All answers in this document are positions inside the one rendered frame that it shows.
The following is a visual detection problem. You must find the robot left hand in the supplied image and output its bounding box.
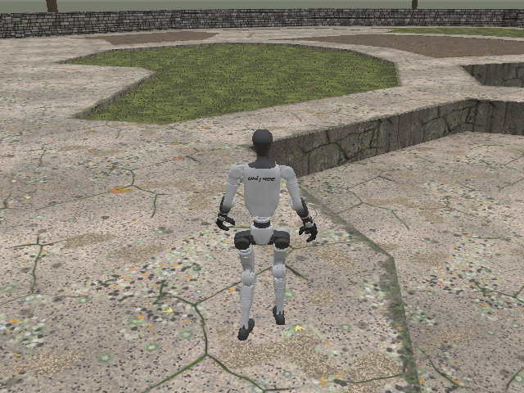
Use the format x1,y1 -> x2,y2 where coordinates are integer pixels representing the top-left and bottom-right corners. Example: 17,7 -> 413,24
216,217 -> 235,231

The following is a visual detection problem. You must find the left robot forearm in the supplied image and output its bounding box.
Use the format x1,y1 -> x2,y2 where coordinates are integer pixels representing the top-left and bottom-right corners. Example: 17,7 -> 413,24
218,196 -> 231,221

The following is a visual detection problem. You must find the robot left thigh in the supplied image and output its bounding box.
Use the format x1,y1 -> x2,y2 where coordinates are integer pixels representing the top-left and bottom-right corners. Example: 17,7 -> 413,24
234,228 -> 257,287

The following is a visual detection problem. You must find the robot left upper arm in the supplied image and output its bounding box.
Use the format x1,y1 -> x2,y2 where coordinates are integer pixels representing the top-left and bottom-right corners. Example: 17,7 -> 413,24
222,165 -> 245,208

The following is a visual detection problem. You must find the right robot forearm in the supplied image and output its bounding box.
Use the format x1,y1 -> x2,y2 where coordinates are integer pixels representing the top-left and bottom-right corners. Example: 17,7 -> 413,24
296,197 -> 314,228

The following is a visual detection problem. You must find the robot right hand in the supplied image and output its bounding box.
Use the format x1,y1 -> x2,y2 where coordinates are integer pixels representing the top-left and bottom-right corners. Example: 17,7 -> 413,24
299,223 -> 318,242

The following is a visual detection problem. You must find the robot right foot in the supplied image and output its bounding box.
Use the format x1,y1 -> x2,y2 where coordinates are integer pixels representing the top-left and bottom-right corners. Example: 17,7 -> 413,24
273,305 -> 285,325

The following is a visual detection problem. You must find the robot right upper arm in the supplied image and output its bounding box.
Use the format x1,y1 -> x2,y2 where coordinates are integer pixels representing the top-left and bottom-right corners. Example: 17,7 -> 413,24
279,165 -> 304,210

